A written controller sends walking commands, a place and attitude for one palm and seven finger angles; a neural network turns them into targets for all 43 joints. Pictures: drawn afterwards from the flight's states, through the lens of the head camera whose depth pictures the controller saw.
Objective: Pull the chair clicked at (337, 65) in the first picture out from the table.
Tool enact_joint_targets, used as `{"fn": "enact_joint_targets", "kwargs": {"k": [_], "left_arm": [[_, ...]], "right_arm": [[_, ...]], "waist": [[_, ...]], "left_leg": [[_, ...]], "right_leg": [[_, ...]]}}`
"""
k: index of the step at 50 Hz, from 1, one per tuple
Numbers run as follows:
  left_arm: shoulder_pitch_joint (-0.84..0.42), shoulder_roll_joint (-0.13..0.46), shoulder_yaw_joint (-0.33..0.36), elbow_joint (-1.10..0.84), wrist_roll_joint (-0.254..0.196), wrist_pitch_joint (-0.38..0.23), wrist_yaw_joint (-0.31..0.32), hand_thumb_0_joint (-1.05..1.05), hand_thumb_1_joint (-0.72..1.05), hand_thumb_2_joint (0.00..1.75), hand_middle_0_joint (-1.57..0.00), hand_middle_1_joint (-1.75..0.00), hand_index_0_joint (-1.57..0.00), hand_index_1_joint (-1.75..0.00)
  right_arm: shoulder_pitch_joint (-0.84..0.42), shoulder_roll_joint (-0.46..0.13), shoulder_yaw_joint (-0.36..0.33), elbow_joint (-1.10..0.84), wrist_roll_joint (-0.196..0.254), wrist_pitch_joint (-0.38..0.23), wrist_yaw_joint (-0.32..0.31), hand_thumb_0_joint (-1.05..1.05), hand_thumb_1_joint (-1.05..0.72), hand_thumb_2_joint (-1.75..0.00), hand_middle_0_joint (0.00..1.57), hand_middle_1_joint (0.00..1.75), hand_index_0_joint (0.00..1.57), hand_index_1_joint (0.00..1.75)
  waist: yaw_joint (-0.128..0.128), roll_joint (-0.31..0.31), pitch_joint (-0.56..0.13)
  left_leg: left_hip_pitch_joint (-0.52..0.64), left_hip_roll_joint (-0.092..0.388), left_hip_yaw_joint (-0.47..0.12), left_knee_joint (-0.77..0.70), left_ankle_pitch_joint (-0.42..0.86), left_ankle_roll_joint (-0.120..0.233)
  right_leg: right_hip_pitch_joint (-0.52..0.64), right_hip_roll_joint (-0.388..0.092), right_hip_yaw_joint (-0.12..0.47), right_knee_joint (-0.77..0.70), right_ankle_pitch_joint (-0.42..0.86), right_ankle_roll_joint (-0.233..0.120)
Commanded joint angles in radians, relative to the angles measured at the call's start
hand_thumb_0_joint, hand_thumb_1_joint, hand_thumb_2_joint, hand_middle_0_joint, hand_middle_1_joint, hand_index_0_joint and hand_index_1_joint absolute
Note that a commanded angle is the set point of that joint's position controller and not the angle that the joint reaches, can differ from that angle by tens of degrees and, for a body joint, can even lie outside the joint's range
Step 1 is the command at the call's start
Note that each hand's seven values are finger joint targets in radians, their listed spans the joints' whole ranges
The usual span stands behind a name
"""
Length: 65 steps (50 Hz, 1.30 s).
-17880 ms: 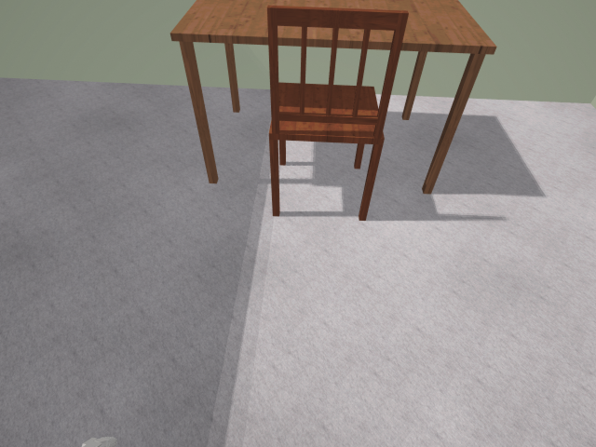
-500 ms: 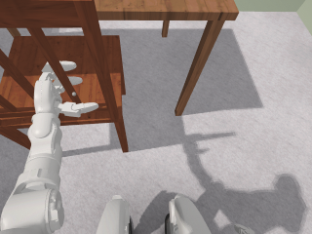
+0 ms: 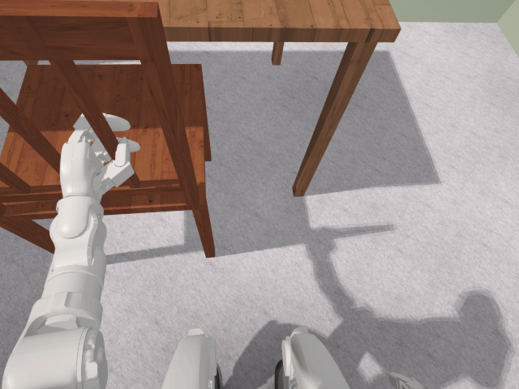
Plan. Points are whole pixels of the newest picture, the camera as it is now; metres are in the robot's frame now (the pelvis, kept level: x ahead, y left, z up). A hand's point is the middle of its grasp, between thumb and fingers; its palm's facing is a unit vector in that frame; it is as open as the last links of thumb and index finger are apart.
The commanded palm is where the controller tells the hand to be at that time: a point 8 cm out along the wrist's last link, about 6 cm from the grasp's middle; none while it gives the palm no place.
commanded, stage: hook a spindle and tug to test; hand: left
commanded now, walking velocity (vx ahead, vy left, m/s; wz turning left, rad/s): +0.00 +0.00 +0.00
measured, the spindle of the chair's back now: (36, 140) +0.47 +0.32 +0.04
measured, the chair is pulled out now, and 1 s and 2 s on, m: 0.00 0.05 0.19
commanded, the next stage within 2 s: step backward, pulling the chair out in 0.44 s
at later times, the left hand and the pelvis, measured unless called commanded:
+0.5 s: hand (129, 179) +0.42 +0.19 +0.02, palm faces +0.06 -1.00 -0.02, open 5.3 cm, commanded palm +0.38 +0.22 +0.02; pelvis +0.02 +0.00 +0.01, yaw +0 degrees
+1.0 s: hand (139, 187) +0.40 +0.16 +0.04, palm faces +0.10 -0.99 -0.13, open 5.0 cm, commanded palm +0.36 +0.21 +0.03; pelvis +0.01 +0.01 +0.09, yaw +1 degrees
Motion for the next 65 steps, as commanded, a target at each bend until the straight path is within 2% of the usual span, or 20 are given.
{"fn": "enact_joint_targets", "kwargs": {"k": [1, 3, 9, 11, 15, 20, 24, 27, 28, 30, 33, 35, 36, 39, 44, 49, 52, 57, 61, 65], "left_arm": [[-0.221, 0.110, -0.046, -0.252, 0.019, -0.090, -0.046, 0.00, 0.90, 0.90, -0.50, -1.45, -0.50, -1.45], [-0.178, 0.064, -0.070, -0.274, 0.011, -0.087, -0.045, 0.00, 0.90, 0.90, -0.50, -1.45, -0.50, -1.45], [-0.119, 0.081, -0.050, -0.283, 0.007, -0.077, -0.038, 0.00, 0.90, 0.90, -0.50, -1.45, -0.50, -1.45], [-0.093, 0.082, -0.048, -0.317, 0.002, -0.077, -0.042, 0.00, 0.90, 0.90, -0.50, -1.45, -0.50, -1.45], [-0.029, 0.036, -0.084, -0.369, -0.009, -0.064, -0.045, 0.00, 0.90, 0.90, -0.50, -1.45, -0.50, -1.45], [0.027, 0.052, -0.061, -0.414, -0.012, -0.063, -0.034, 0.00, 0.90, 0.90, -0.50, -1.45, -0.50, -1.45], [0.014, 0.068, -0.044, -0.406, -0.011, -0.066, -0.028, 0.00, 0.90, 0.90, -0.50, -1.45, -0.50, -1.45], [-0.029, 0.030, -0.084, -0.414, -0.008, -0.066, -0.029, 0.00, 0.90, 0.90, -0.50, -1.45, -0.50, -1.45], [-0.239, 0.388, 0.030, -0.574, 0.113, 0.046, 0.095, 0.00, 0.90, 0.90, -0.50, -1.45, -0.50, -1.45], [-0.134, 0.202, -0.080, -0.492, 0.123, 0.173, 0.175, 0.00, 0.90, 0.90, -0.50, -1.45, -0.50, -1.45], [-0.016, 0.065, -0.181, -0.241, 0.131, 0.282, 0.213, 0.00, 0.90, 0.90, -0.50, -1.45, -0.50, -1.45], [-0.081, 0.071, -0.190, -0.141, 0.136, 0.296, 0.223, 0.00, 0.90, 0.90, -0.50, -1.45, -0.50, -1.45], [-0.139, 0.097, -0.180, -0.137, 0.138, 0.284, 0.227, 0.00, 0.90, 0.90, -0.50, -1.45, -0.50, -1.45], [-0.192, 0.074, -0.193, -0.052, 0.137, 0.240, 0.225, 0.00, 0.90, 0.90, -0.50, -1.45, -0.50, -1.45], [-0.194, 0.041, -0.216, -0.016, 0.139, 0.191, 0.214, 0.00, 0.90, 0.90, -0.50, -1.45, -0.50, -1.45], [-0.147, 0.037, -0.212, -0.031, 0.140, 0.171, 0.207, 0.00, 0.90, 0.90, -0.50, -1.45, -0.50, -1.45], [-0.104, 0.047, -0.202, -0.049, 0.136, 0.169, 0.208, 0.00, 0.90, 0.90, -0.50, -1.45, -0.50, -1.45], [-0.117, 0.073, -0.205, -0.036, 0.130, 0.172, 0.222, 0.00, 0.90, 0.90, -0.50, -1.45, -0.50, -1.45], [-0.157, 0.072, -0.229, -0.022, 0.127, 0.175, 0.231, 0.00, 0.90, 0.90, -0.50, -1.45, -0.50, -1.45], [-0.198, 0.036, -0.269, 0.004, 0.117, 0.173, 0.233, 0.00, 0.90, 0.90, -0.50, -1.45, -0.50, -1.45]], "right_arm": [[0.114, -0.174, -0.063, -0.082, -0.001, -0.027, -0.009, 0.00, -0.90, -0.90, 0.20, 0.30, 0.20, 0.30], [0.108, -0.166, -0.064, -0.089, 0.000, -0.030, -0.004, 0.00, -0.90, -0.90, 0.20, 0.30, 0.20, 0.30], [0.105, -0.167, -0.066, -0.092, 0.003, -0.038, -0.006, 0.00, -0.90, -0.90, 0.20, 0.30, 0.20, 0.30], [0.102, -0.167, -0.066, -0.100, 0.003, -0.041, -0.006, 0.00, -0.90, -0.90, 0.20, 0.30, 0.20, 0.30], [0.089, -0.160, -0.066, -0.113, 0.009, -0.047, -0.003, 0.00, -0.90, -0.90, 0.20, 0.30, 0.20, 0.30], [0.085, -0.158, -0.068, -0.121, 0.008, -0.056, -0.003, 0.00, -0.90, -0.90, 0.20, 0.30, 0.20, 0.30], [0.081, -0.160, -0.068, -0.113, 0.006, -0.062, -0.008, 0.00, -0.90, -0.90, 0.20, 0.30, 0.20, 0.30], [0.080, -0.157, -0.067, -0.109, 0.006, -0.068, -0.010, 0.00, -0.90, -0.90, 0.20, 0.30, 0.20, 0.30], [0.097, -0.151, -0.055, -0.179, 0.050, -0.006, -0.047, 0.00, -0.90, -0.90, 0.20, 0.30, 0.20, 0.30], [0.087, -0.122, -0.045, -0.190, 0.057, 0.014, -0.099, 0.00, -0.90, -0.90, 0.20, 0.30, 0.20, 0.30], [0.097, -0.133, -0.026, -0.142, 0.057, 0.050, -0.129, 0.00, -0.90, -0.90, 0.20, 0.30, 0.20, 0.30], [0.100, -0.147, -0.024, -0.115, 0.054, 0.060, -0.134, 0.00, -0.90, -0.90, 0.20, 0.30, 0.20, 0.30], [0.104, -0.155, -0.028, -0.110, 0.054, 0.059, -0.140, 0.00, -0.90, -0.90, 0.20, 0.30, 0.20, 0.30], [0.094, -0.147, -0.030, -0.086, 0.043, 0.052, -0.139, 0.00, -0.90, -0.90, 0.20, 0.30, 0.20, 0.30], [0.079, -0.142, -0.040, -0.070, 0.031, 0.040, -0.131, 0.00, -0.90, -0.90, 0.20, 0.30, 0.20, 0.30], [0.066, -0.140, -0.046, -0.062, 0.027, 0.031, -0.127, 0.00, -0.90, -0.90, 0.20, 0.30, 0.20, 0.30], [0.063, -0.140, -0.050, -0.063, 0.033, 0.030, -0.131, 0.00, -0.90, -0.90, 0.20, 0.30, 0.20, 0.30], [0.049, -0.147, -0.052, -0.053, 0.051, 0.020, -0.149, 0.00, -0.90, -0.90, 0.20, 0.30, 0.20, 0.30], [0.037, -0.152, -0.048, -0.038, 0.060, 0.008, -0.160, 0.00, -0.90, -0.90, 0.20, 0.30, 0.20, 0.30], [0.007, -0.144, -0.038, -0.025, 0.068, -0.015, -0.164, 0.00, -0.90, -0.90, 0.20, 0.30, 0.20, 0.30]], "waist": [[-0.006, 0.104, -0.471], [-0.001, 0.122, -0.486], [0.002, 0.065, -0.457], [0.014, 0.097, -0.471], [0.018, 0.097, -0.461], [0.029, 0.064, -0.476], [0.023, 0.055, -0.440], [0.008, 0.078, -0.448], [0.071, 0.165, -0.699], [0.039, 0.171, -0.572], [0.023, 0.058, -0.349], [0.020, 0.001, -0.298], [0.020, 0.019, -0.304], [0.032, 0.145, -0.285], [0.045, 0.258, -0.268], [0.049, 0.206, -0.282], [0.052, 0.157, -0.307], [0.048, 0.098, -0.313], [0.046, 0.103, -0.294], [0.055, 0.096, -0.233]], "left_leg": [[0.466, -0.009, -0.054, -0.142, 0.547, -0.011], [0.490, -0.009, -0.049, -0.141, 0.585, -0.014], [0.437, -0.014, -0.039, -0.141, 0.569, -0.010], [0.451, -0.014, -0.039, -0.144, 0.590, -0.012], [0.472, -0.009, -0.037, -0.149, 0.625, -0.016], [0.450, -0.012, -0.035, -0.149, 0.628, -0.013], [0.436, -0.012, -0.036, -0.146, 0.616, -0.015], [0.462, -0.009, -0.042, -0.139, 0.626, -0.018], [0.736, -0.012, -0.008, -0.334, 0.556, -0.002], [0.749, -0.018, -0.013, -0.392, 0.620, 0.001], [0.714, 0.032, -0.061, -0.465, 0.749, 0.012], [0.698, 0.054, -0.060, -0.506, 0.773, 0.013], [0.733, 0.058, -0.064, -0.535, 0.820, 0.008], [0.837, 0.096, -0.093, -0.580, 0.944, 0.009], [0.972, 0.130, -0.140, -0.637, 1.055, 0.015], [1.014, 0.143, -0.136, -0.649, 1.115, 0.015], [0.994, 0.137, -0.110, -0.646, 1.068, 0.007], [0.886, 0.102, -0.062, -0.658, 0.820, -0.018], [0.881, 0.092, -0.063, -0.692, 0.725, -0.009], [0.854, 0.096, -0.081, -0.733, 0.592, 0.007]], "right_leg": [[0.168, 0.039, -0.006, -0.114, 0.400, -0.036], [0.166, 0.038, -0.006, -0.116, 0.417, -0.034], [0.208, 0.036, -0.001, -0.115, 0.451, -0.030], [0.211, 0.034, -0.002, -0.109, 0.455, -0.033], [0.212, 0.034, -0.005, -0.117, 0.463, -0.030], [0.255, 0.033, -0.002, -0.108, 0.495, -0.028], [0.235, 0.033, -0.002, -0.107, 0.485, -0.028], [0.197, 0.031, -0.006, -0.103, 0.468, -0.028], [0.624, -0.040, 0.078, -0.280, 0.558, -0.047], [0.642, -0.048, 0.061, -0.340, 0.720, -0.038], [0.597, -0.050, 0.029, -0.393, 0.711, -0.014], [0.678, -0.066, 0.040, -0.452, 0.771, -0.006], [0.706, -0.072, 0.037, -0.468, 0.795, -0.009], [0.685, -0.072, 0.044, -0.502, 0.715, -0.002], [0.659, -0.045, 0.044, -0.544, 0.524, -0.008], [0.707, -0.044, 0.053, -0.582, 0.598, -0.012], [0.778, -0.059, 0.063, -0.607, 0.718, -0.016], [0.885, -0.130, 0.101, -0.640, 0.895, -0.037], [0.865, -0.122, 0.095, -0.663, 0.780, -0.022], [0.827, -0.102, 0.089, -0.689, 0.547, -0.010]]}}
